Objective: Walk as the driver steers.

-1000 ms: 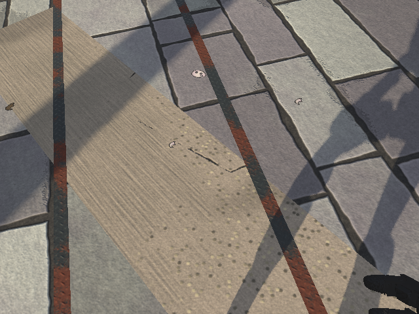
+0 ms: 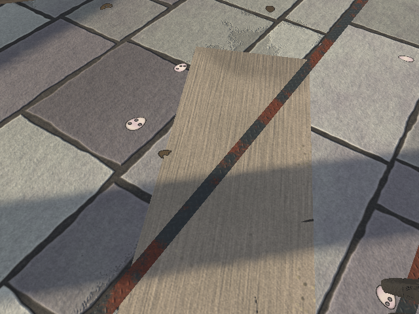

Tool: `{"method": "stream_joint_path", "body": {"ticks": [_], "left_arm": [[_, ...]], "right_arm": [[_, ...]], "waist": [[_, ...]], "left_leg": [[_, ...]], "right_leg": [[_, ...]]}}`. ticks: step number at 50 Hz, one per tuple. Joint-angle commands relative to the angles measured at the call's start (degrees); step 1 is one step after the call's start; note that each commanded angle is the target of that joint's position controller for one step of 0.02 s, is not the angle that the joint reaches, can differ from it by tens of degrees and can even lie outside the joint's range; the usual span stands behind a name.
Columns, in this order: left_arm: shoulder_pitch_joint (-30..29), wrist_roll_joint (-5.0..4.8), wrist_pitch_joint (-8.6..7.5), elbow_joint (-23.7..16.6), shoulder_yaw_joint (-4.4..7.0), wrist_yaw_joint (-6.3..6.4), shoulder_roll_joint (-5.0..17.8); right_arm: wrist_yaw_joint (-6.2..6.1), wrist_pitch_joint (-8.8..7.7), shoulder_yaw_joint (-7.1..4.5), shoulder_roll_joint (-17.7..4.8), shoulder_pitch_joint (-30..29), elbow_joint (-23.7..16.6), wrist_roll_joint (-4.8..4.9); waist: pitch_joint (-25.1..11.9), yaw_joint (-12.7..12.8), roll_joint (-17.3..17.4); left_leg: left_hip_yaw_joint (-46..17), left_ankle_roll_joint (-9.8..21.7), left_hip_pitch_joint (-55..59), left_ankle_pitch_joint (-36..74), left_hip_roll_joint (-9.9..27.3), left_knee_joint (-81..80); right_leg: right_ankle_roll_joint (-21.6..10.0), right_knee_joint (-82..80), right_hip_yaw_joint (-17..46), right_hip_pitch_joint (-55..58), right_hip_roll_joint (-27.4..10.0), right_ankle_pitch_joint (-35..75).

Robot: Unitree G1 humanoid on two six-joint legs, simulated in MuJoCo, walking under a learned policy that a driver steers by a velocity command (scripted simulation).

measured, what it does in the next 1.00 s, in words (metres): walks ahead, turning right: left foot, then right foot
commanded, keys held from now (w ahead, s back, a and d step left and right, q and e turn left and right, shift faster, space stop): e+shift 1.00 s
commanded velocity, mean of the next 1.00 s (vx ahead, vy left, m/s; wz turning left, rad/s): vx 0.22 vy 0.00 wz -0.57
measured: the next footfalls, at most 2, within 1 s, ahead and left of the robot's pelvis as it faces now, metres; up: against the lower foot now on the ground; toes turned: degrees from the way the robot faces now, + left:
left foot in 0.12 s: +0.34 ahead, +0.10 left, +0.00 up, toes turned +5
right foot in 0.56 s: +0.41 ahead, -0.16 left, +0.00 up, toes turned -19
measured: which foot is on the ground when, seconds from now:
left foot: up 0.00-0.10, down 0.12-0.58, up 0.60-1.00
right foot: down 0.00-0.10, up 0.12-0.54, down 0.56-1.00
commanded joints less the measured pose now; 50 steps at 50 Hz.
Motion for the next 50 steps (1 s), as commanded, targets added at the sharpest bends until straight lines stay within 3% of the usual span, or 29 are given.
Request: {"method": "stream_joint_path", "body": {"ticks": [1, 2, 3, 4, 5, 6, 7, 8, 9, 10, 11, 14, 16, 18, 21, 26, 27, 28, 29, 30, 31, 32, 33, 34, 36, 37, 40, 45, 50], "left_arm": [[-5.2, -0.23, -1.3, -4.2, 0.13, 0.07, 7.1], [-2.4, -0.54, -1.06, -3.0, 0.16, 0.19, 8.7], [-1.1, -1.09, -0.66, -2.2, 0.37, 0.47, 10.9], [-1.1, -1.38, -0.03, -1.5, 0.42, 0.6, 12.5], [-3.4, -1.58, 0.49, -1.2, 0.1, 0.51, 12.8], [-5.0, -1.73, 0.23, -2.1, -0.6, 0.55, 11.1], [6.3, 0.71, -0.17, -2.2, -3.48, -0.75, 0.0], [8.1, -2.46, -1.07, 0.5, -2.61, -1.17, 6.9], [-2.4, -4.2, -0.55, -2.2, -1.23, -0.73, 9.8], [-5.6, -3.89, 0.03, -4.4, -1.87, -0.05, 6.6], [-6.1, -2.84, 1.17, -3.3, -1.99, 0.62, 4.8], [-0.6, -2.29, 5.32, -2.5, -1.44, 1.11, 1.4], [-2.7, -1.88, 6.7, -4.6, -1.24, 1.65, 0.5], [-4.9, -1.27, 6.94, -6.1, -1.22, 1.27, 0.2], [-8.3, -0.96, 7.01, -7.5, -1.04, -0.41, 0.5], [-11.8, -0.99, 8.6, -11.6, 0.85, -2.34, 3.9], [-10.3, -0.88, 8.59, -11.7, 1.32, -2.25, 4.1], [-6.8, -0.4, 8.37, -10.9, 2.37, -1.74, 5.7], [-3.3, -0.24, 7.82, -11.1, 4.61, -0.59, 12.6], [-4.9, 0.75, 7.13, -12.9, 5.07, -0.31, 17.4], [-5.2, 1.43, 5.38, -14.4, 4.24, -1.49, 14.8], [-7.3, 0.73, 4.26, -15.0, 3.84, -1.96, 13.2], [-10.1, -0.82, 4.14, -15.3, 3.47, -1.5, 11.2], [-13.0, -1.78, 4.68, -16.1, 2.9, -0.68, 9.3], [-15.5, -1.03, 5.81, -18.0, 2.41, 1.03, 7.6], [-15.1, -0.71, 6.16, -18.4, 2.55, 1.58, 7.8], [-13.5, -1.06, 6.91, -18.8, 3.16, 2.58, 8.9], [-15.2, -0.93, 8.28, -20.5, 3.35, 2.65, 9.0], [-17.6, -1.28, 8.96, -22.0, 3.35, 1.85, 9.0]], "right_arm": [[1.74, -2.03, 1.54, 2.2, -6.4, -4.9, -0.7], [2.18, -2.81, 1.23, 1.6, -7.0, -5.3, -0.9], [2.35, -3.33, 0.46, 0.1, -5.1, -5.3, -1.11], [2.07, -3.36, -0.95, -2.6, 1.4, -4.0, -1.14], [1.14, -2.91, -2.36, -5.1, 11.2, -1.4, -1.29], [-0.4, -2.03, -3.41, -8.5, 18.9, 0.8, -2.48], [-1.66, -2.02, -2.55, -12.6, 18.7, 0.7, -5.44], [-1.39, -2.1, -2.07, -8.7, 21.4, -1.0, -5.8], [-1.07, -2.26, -1.84, -7.8, 18.4, 0.3, -4.74], [-1.0, -2.91, -1.51, -6.1, 13.8, 2.0, -3.04], [-1.11, -3.39, -0.69, -3.1, 10.6, 2.5, -2.39], [-1.05, -3.98, -0.63, -0.9, 3.2, 2.8, -3.39], [-1.79, -4.08, -1.0, -1.6, -0.3, 3.6, -3.5], [-2.98, -3.65, -1.55, -2.6, -1.2, 4.5, -3.41], [-4.16, -2.32, -1.8, -3.2, -2.0, 5.1, -2.67], [-3.81, -0.02, -2.98, -5.1, -1.8, 6.8, -0.18], [-3.76, 0.35, -3.06, -4.8, -2.2, 7.2, 0.48], [-3.65, 0.66, -2.94, -3.6, -0.8, 7.9, 0.72], [-3.51, 0.99, -2.94, -3.2, 1.5, 7.6, -0.61], [-3.43, 1.3, -2.09, -0.8, 1.9, 5.0, -3.19], [-3.27, 1.29, -2.02, -2.3, 1.0, 5.1, -3.15], [-3.39, 1.11, -2.32, -3.2, -1.6, 4.8, -1.55], [-3.95, 0.94, -2.47, -3.0, -2.7, 5.4, -1.65], [-4.51, 0.94, -2.71, -3.6, -3.5, 5.6, -2.34], [-4.42, 0.86, -2.86, -3.4, -4.0, 6.0, -2.48], [-4.25, 0.74, -2.61, -2.3, -3.7, 6.6, -2.22], [-4.03, 0.7, -2.03, -0.7, -4.4, 7.2, -1.63], [-3.51, 0.55, -2.39, -1.9, -4.3, 8.0, -1.28], [-2.57, -0.91, -3.32, -4.0, -1.1, 8.6, -1.06]], "waist": [[9.0, -3.0, 0.5], [7.3, -3.3, -1.2], [4.7, -5.3, -4.4], [0.2, -9.8, -7.1], [-4.8, -16.3, -8.1], [-8.7, -20.7, -6.3], [-21.3, -11.2, 12.4], [-38.9, -15.7, 5.4], [-30.0, -15.9, 0.7], [-18.7, -12.0, -1.6], [-12.5, -9.7, -3.1], [-7.6, -3.4, 0.4], [-5.0, -2.1, 2.0], [-5.5, -2.4, 2.3], [-6.6, -3.8, 2.0], [-4.4, -4.4, 2.4], [-4.4, -3.2, 1.5], [-5.2, -2.0, -1.8], [-3.5, -1.5, -15.3], [-6.7, -5.6, -25.8], [-15.3, -3.8, -16.6], [-13.0, -4.1, -10.8], [-9.8, -5.4, -6.0], [-8.2, -6.4, -5.9], [-9.3, -7.4, -8.2], [-10.3, -7.3, -7.9], [-11.4, -6.4, -7.5], [-9.3, -5.4, -11.3], [-8.7, -5.8, -13.3]], "left_leg": [[3.7, 2.2, 13.3, 6.9, -4.0, -14.9], [6.0, 2.8, 18.3, 5.9, -7.9, -17.6], [7.1, 3.7, 22.4, 2.9, -10.9, -19.6], [6.0, 5.2, 29.9, 0.6, -12.5, -21.6], [3.5, 7.1, 42.0, 5.9, -11.5, -26.6], [-2.5, 8.4, 56.9, 18.4, -5.8, -29.1], [-22.6, 16.3, 79.3, 57.2, 16.2, -17.1], [-35.5, 22.2, 79.8, 48.5, 20.9, -22.6], [-26.5, 18.6, 70.2, 45.3, 16.8, -27.9], [-20.4, 15.8, 61.1, 37.7, 14.3, -31.0], [-16.3, 14.2, 52.8, 33.4, 12.3, -34.0], [-5.7, 13.5, 33.7, 25.1, 11.0, -42.6], [-0.1, 12.8, 29.5, 22.9, 10.8, -45.1], [5.1, 11.5, 30.8, 18.5, 9.3, -45.1], [9.9, 9.9, 34.2, 13.6, 8.3, -43.5], [10.4, 6.2, 40.7, 7.8, 12.4, -36.2], [11.7, 4.1, 40.7, 8.0, 11.8, -31.8], [13.3, 1.4, 39.2, 7.9, 9.2, -23.2], [15.4, -3.5, 30.0, -6.2, 2.2, -6.1], [9.2, -8.0, 11.9, -39.2, -9.1, 11.0], [-4.0, -6.7, 9.4, -39.1, -9.6, 16.6], [-5.9, -4.7, 7.7, -34.0, -8.8, 16.3], [-6.8, -3.9, 6.9, -28.8, -7.4, 13.1], [-7.5, -3.8, 7.6, -25.0, -6.5, 9.1], [-7.6, -4.3, 12.7, -20.4, -7.7, 3.8], [-7.5, -4.9, 13.6, -19.3, -8.7, 0.8], [-8.5, -6.8, 14.8, -18.3, -10.7, -7.4], [-9.4, -7.4, 19.4, -16.0, -11.8, -15.7], [-9.4, -5.5, 28.2, -15.3, -11.6, -28.3]], "right_leg": [[-5.8, -7.7, 2.6, -15.2, -13.9, 43.5], [-6.1, -5.3, 3.0, -13.0, -14.6, 58.4], [-6.5, -1.0, 3.5, -9.7, -15.6, 71.2], [-6.8, 7.3, 4.0, -7.6, -16.4, 77.9], [-6.2, 18.7, 3.7, -9.8, -15.9, 78.8], [-4.1, 34.8, 3.9, -19.2, -12.1, 63.1], [-1.1, 64.5, 9.4, -37.5, -1.2, -15.8], [-1.5, 73.0, 26.0, -37.3, 1.4, -17.4], [-0.8, 69.8, 23.1, -39.1, -2.2, -12.7], [0.1, 62.9, 19.5, -43.4, -5.4, -8.2], [1.2, 60.7, 17.5, -43.3, -7.2, -6.1], [3.6, 58.1, 15.3, -33.3, -9.5, -2.8], [4.6, 52.8, 14.5, -35.0, -10.5, 0.0], [4.1, 45.1, 13.5, -35.0, -11.3, 8.8], [2.2, 34.8, 11.0, -32.5, -10.2, 19.3], [-2.0, 26.1, 7.1, -32.6, -8.3, 12.1], [-3.5, 22.5, 5.8, -30.0, -6.9, 12.9], [-5.8, 18.2, 6.1, -24.6, -4.6, 16.1], [-10.5, 10.9, 19.7, -18.3, -9.9, 46.2], [-21.1, 9.4, 41.6, -8.2, -18.1, 52.4], [-23.4, 4.4, 48.9, -6.8, -21.3, 35.8], [-21.0, 2.7, 45.8, -8.3, -20.0, 26.4], [-17.7, 2.6, 42.2, -11.0, -17.3, 19.7], [-15.8, 2.7, 39.4, -14.3, -15.7, 17.6], [-13.5, 3.2, 35.6, -17.7, -12.0, 19.9], [-13.0, 3.9, 34.8, -16.9, -11.1, 22.3], [-12.9, 5.1, 36.3, -15.5, -10.2, 23.0], [-11.9, 5.1, 40.4, -19.4, -8.1, 13.9], [-10.7, 7.9, 45.6, -20.7, -6.3, 15.8]]}}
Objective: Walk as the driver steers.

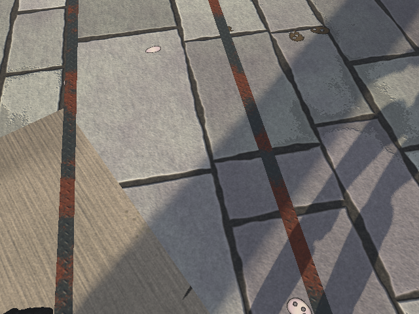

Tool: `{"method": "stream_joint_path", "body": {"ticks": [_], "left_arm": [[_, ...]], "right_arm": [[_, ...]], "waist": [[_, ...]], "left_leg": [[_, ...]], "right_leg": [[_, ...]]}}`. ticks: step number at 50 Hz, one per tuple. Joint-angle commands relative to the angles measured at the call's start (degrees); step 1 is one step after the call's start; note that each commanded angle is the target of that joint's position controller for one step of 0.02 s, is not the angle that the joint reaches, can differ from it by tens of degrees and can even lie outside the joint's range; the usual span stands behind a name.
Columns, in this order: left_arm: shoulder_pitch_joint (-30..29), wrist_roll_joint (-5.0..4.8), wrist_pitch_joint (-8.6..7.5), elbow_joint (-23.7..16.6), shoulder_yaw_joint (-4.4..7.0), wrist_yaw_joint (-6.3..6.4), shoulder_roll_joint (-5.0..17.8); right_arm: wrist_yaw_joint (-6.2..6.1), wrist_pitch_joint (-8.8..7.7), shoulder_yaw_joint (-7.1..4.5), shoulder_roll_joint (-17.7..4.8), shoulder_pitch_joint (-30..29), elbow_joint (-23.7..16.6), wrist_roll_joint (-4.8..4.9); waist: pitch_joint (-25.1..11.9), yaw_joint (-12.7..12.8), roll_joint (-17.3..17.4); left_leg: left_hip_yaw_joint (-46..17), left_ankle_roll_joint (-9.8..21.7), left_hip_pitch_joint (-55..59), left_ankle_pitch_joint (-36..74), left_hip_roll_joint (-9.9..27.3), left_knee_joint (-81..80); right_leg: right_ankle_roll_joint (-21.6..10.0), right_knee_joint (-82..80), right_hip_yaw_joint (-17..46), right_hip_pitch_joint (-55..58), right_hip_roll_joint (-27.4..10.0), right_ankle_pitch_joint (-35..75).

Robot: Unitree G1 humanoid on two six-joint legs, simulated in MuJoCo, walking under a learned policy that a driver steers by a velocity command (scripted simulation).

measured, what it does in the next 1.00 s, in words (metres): steps on the spot, turning right: left foot, then right foot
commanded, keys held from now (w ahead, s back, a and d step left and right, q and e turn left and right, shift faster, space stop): e+shift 0.48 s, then q+shift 0.52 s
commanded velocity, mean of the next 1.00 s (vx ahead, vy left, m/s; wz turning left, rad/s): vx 0.00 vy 0.00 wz -0.37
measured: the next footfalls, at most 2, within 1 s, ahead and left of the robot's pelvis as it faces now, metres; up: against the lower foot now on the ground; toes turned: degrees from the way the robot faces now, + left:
left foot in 0.04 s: +0.10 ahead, +0.13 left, +0.00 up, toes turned -12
right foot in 0.50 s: +0.00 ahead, -0.13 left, +0.00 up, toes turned -34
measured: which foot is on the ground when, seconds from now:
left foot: up 0.00-0.02, down 0.04-0.50, up 0.52-1.00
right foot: down 0.00-0.04, up 0.06-0.48, down 0.50-1.00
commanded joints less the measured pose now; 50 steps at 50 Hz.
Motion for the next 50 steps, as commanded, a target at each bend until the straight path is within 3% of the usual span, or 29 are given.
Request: {"method": "stream_joint_path", "body": {"ticks": [1, 2, 3, 4, 5, 6, 7, 8, 10, 13, 15, 19, 22, 24, 25, 26, 27, 28, 29, 30, 31, 32, 34, 37, 40, 43, 47, 50], "left_arm": [[-2.0, -0.57, -0.14, -4.8, 2.39, -0.23, 8.5], [-1.0, -0.78, -0.03, -4.8, 1.83, -0.42, 6.8], [3.4, -0.58, 0.06, -4.7, 0.79, -0.76, 3.3], [3.3, -0.51, -0.71, -5.7, 1.74, -1.07, 6.8], [3.6, -0.05, -1.11, -4.7, 2.81, -1.43, 11.0], [3.9, -0.24, -0.92, -3.1, 3.2, -1.55, 11.7], [4.5, -0.11, -0.43, -2.1, 2.94, -1.4, 10.2], [4.9, -0.16, -0.12, -2.0, 2.4, -1.62, 8.7], [2.4, -0.98, -0.15, -3.3, 1.41, -1.94, 6.7], [-1.4, -1.04, -0.34, -5.0, 0.6, -1.95, 5.2], [-2.0, -0.75, -0.39, -5.4, 0.22, -2.17, 4.4], [-1.3, -0.47, 0.02, -4.9, 0.01, -2.82, 3.7], [-0.9, -0.62, 1.19, -4.6, 0.66, -3.38, 4.3], [1.9, -0.75, 1.8, -3.6, 1.55, -3.71, 4.7], [5.3, -0.12, 1.75, -2.3, 2.33, -3.11, 6.0], [9.2, 0.0, 1.23, -1.9, 4.04, -2.02, 12.1], [6.4, 1.68, -0.04, -3.4, 3.86, -1.65, 16.2], [7.0, 2.57, -1.55, -3.4, 2.27, -2.3, 10.3], [5.6, 2.68, -2.57, -1.6, 0.81, -2.37, 7.5], [2.5, 1.93, -3.07, -0.5, 0.07, -2.17, 5.2], [-0.7, 1.41, -3.34, 0.3, -1.19, -1.93, 2.2], [-2.3, 1.94, -3.71, 1.0, -2.01, -1.58, 0.8], [-4.4, 3.36, -4.22, 1.8, -2.08, -1.03, 0.9], [-3.6, 2.92, -3.49, 3.2, -0.7, 0.05, 4.8], [-2.9, 2.56, -2.8, 4.3, -0.42, 0.41, 4.6], [-4.0, 2.36, -2.8, 4.9, 0.06, 0.1, 4.7], [-4.9, 1.12, -2.85, 5.4, 1.09, -0.66, 5.9], [-5.7, -0.74, -2.8, 6.3, 1.57, -1.49, 5.9]], "right_arm": [[0.42, -1.65, -2.05, -6.3, 2.7, -2.9, 0.15], [0.25, -1.54, -2.74, -8.1, 4.4, -2.5, -0.16], [-0.22, -0.8, -3.25, -12.0, 2.9, -3.6, -1.14], [-0.28, -0.65, -3.13, -11.8, 2.0, -4.1, -3.18], [-0.7, -0.83, -2.46, -8.8, -0.9, -5.7, -2.94], [-1.38, -0.55, -1.79, -6.3, -2.9, -6.6, -2.11], [-2.07, -0.12, -1.44, -5.6, -3.3, -7.1, -1.39], [-2.61, 0.19, -1.2, -5.6, -2.9, -7.2, -1.02], [-3.12, 0.67, -1.07, -6.4, -0.2, -6.9, -1.54], [-2.92, 1.29, -1.49, -8.0, 4.2, -6.3, -2.04], [-2.4, 1.5, -1.95, -9.2, 4.7, -6.2, -1.91], [-1.02, 1.53, -2.75, -10.9, 2.6, -6.5, -1.32], [0.27, 0.9, -3.31, -11.3, 2.5, -6.0, 0.24], [0.71, 0.73, -3.39, -10.6, 1.7, -5.7, 1.48], [0.98, 0.61, -2.81, -8.6, 4.4, -4.4, 1.88], [1.31, 0.43, -1.64, -5.8, 5.6, -5.0, 0.12], [1.03, 0.33, -0.32, -3.7, 4.1, -8.4, -2.18], [0.48, 0.81, -1.47, -7.5, 0.5, -7.0, -1.13], [0.26, 1.23, -1.29, -7.1, 0.6, -6.6, 0.48], [-0.17, 1.57, -0.92, -5.5, 3.1, -4.8, 0.62], [-0.36, 1.97, -0.7, -5.3, 5.2, -3.3, -0.07], [-0.21, 2.39, -0.74, -5.2, 7.5, -1.7, -0.1], [-0.22, 2.8, -0.88, -5.8, 9.0, -1.2, 0.79], [-0.36, 3.16, -0.78, -6.8, 5.4, -4.0, 0.85], [0.13, 3.92, -0.64, -5.8, 5.0, -5.9, 0.87], [0.82, 4.4, -0.43, -4.3, 5.1, -7.6, 0.63], [1.98, 4.94, -0.67, -3.8, 5.8, -9.8, 0.95], [2.4, 5.7, -1.54, -4.1, 9.3, -10.4, 1.24]], "waist": [[-9.0, -1.7, -9.6], [-9.8, -1.7, -5.9], [-10.8, 1.7, 7.8], [-7.6, 2.4, 16.7], [-5.9, 2.6, 13.4], [-4.6, 2.3, 9.8], [-4.3, 2.0, 7.6], [-3.5, 1.3, 7.0], [-2.9, -0.7, 7.0], [-4.5, -3.9, 8.8], [-5.5, -4.4, 9.1], [-6.2, -3.4, 9.6], [-6.5, -2.4, 10.2], [-7.4, 0.3, 9.3], [-8.5, 1.6, 5.2], [-9.4, 2.3, -9.0], [-12.9, 0.3, -20.6], [-16.1, 5.1, -10.1], [-13.7, 3.3, -8.4], [-11.9, 1.1, -6.7], [-10.5, -0.4, -7.4], [-10.0, -1.6, -8.5], [-8.1, -2.0, -8.6], [-4.6, 0.2, -8.0], [-2.8, 1.1, -6.5], [-2.6, 0.9, -5.4], [-5.0, 0.2, -5.6], [-7.0, -2.7, -5.1]], "left_leg": [[1.5, 1.4, 8.1, 5.4, 1.0, -12.1], [-0.9, 3.2, 14.9, 9.4, 6.2, -17.1], [-13.4, 9.1, 21.2, 9.7, 18.8, -19.4], [-23.5, 16.1, 16.5, 12.5, 25.4, -22.0], [-20.3, 17.2, 15.0, 12.2, 26.0, -21.4], [-13.1, 15.0, 14.0, 9.2, 21.9, -20.4], [-8.4, 13.1, 14.8, 7.9, 18.7, -19.5], [-5.4, 13.1, 15.2, 10.4, 18.1, -19.3], [0.1, 14.1, 17.1, 15.3, 17.4, -20.1], [3.2, 16.0, 23.6, 19.3, 19.7, -20.3], [5.7, 16.4, 25.1, 21.2, 21.1, -20.2], [12.9, 14.9, 21.6, 23.3, 22.1, -19.4], [15.6, 12.9, 21.7, 25.2, 23.8, -16.3], [18.2, 9.5, 20.7, 24.3, 23.8, -10.4], [20.3, 6.4, 14.9, 21.6, 21.0, -3.0], [23.4, 1.6, -0.6, 3.5, 15.1, 12.4], [19.3, -1.8, -15.5, -22.0, 8.7, 26.4], [11.7, -1.6, -14.7, -21.4, 9.7, 34.3], [10.4, -0.4, -13.4, -17.7, 10.5, 34.2], [9.6, -0.1, -12.3, -13.6, 11.4, 30.7], [9.4, -0.8, -9.5, -8.6, 11.6, 28.3], [9.4, -1.5, -4.5, -4.8, 10.7, 28.2], [8.5, -2.5, -1.3, -2.0, 9.2, 24.5], [9.8, -2.7, -5.3, -3.1, 9.4, 20.5], [10.1, -2.6, -8.5, -5.7, 11.1, 19.6], [11.6, -1.8, -7.7, -6.9, 11.7, 16.9], [15.0, 0.6, -3.2, -7.0, 10.4, 10.3], [17.6, 4.1, 5.8, 1.0, 7.4, -2.4]], "right_leg": [[-6.1, -4.9, 16.9, 6.8, -11.8, 0.9], [-3.9, -0.2, 14.1, 2.7, -8.6, -8.2], [-1.0, 11.7, 4.0, -5.6, -1.5, -24.0], [1.7, 24.8, -3.3, -12.9, 0.1, -26.4], [3.4, 32.4, -5.0, -14.3, -4.5, -22.5], [4.2, 35.0, -6.3, -14.3, -6.2, -18.0], [4.9, 38.4, -7.4, -15.1, -6.8, -14.7], [5.6, 41.7, -8.8, -16.7, -7.6, -13.0], [6.7, 40.5, -13.0, -18.7, -10.0, -10.8], [8.5, 34.7, -15.3, -20.5, -13.4, -10.6], [8.7, 30.3, -16.2, -18.7, -14.8, -10.9], [7.0, 20.1, -19.9, -9.2, -15.0, -9.6], [4.5, 12.1, -22.0, -3.4, -14.0, -9.7], [1.5, 2.3, -23.1, 3.5, -12.3, -5.7], [-1.0, -4.7, -21.0, 13.1, -10.6, 0.5], [-5.4, -8.0, -6.6, 26.9, -19.6, 24.8], [-17.4, -5.9, 10.2, 28.7, -34.0, 37.1], [-18.9, -6.9, 5.2, 25.5, -33.5, 36.0], [-15.7, -7.3, -1.6, 21.9, -30.1, 30.6], [-12.1, -8.0, -6.2, 20.1, -26.3, 23.5], [-10.2, -8.4, -9.9, 17.5, -24.5, 22.8], [-9.7, -9.1, -13.5, 13.7, -23.3, 24.5], [-9.3, -10.5, -17.6, 11.4, -22.7, 22.0], [-10.6, -11.9, -16.5, 14.2, -25.9, 16.1], [-12.1, -12.8, -15.2, 16.1, -29.3, 11.0], [-12.1, -12.0, -17.3, 16.5, -30.3, 13.3], [-10.1, -7.8, -21.4, 18.6, -31.1, 22.8], [-4.9, 0.8, -26.5, 17.2, -29.6, 24.1]]}}
Over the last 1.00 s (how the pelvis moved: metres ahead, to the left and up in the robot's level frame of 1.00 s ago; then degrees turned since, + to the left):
0.38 -0.04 0.01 -39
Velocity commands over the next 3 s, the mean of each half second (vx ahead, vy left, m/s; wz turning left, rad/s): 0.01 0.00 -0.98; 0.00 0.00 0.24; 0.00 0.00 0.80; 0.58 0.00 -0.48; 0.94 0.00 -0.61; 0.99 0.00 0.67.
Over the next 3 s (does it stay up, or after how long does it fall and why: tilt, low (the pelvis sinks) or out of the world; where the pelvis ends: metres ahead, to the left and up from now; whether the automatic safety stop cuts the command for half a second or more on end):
stays up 1.09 -0.36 0.00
